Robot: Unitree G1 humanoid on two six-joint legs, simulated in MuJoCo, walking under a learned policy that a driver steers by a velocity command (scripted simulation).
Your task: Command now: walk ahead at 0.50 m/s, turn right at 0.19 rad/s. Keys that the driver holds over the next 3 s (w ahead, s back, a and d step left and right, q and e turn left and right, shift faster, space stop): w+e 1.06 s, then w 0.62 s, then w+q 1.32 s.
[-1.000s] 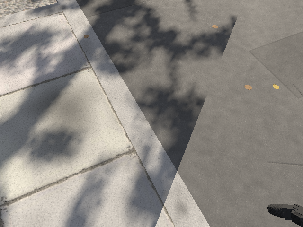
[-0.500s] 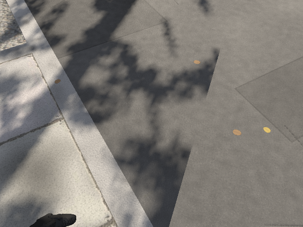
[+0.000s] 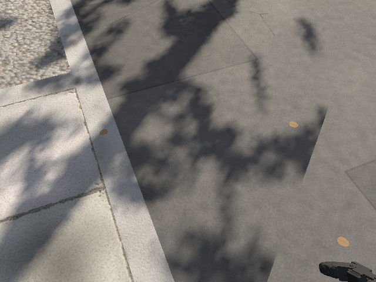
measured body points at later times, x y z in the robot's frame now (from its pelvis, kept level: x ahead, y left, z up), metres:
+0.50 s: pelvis +0.26 +0.00 +0.00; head +0.28 -0.01 +0.45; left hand +0.51 +0.18 -0.10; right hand +0.21 -0.28 -0.13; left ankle +0.14 +0.13 -0.73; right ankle +0.39 -0.16 -0.70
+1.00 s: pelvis +0.53 -0.11 +0.01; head +0.55 -0.14 +0.45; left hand +0.71 +0.12 -0.10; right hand +0.61 -0.43 -0.07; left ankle +0.75 -0.07 -0.71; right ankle +0.39 -0.14 -0.73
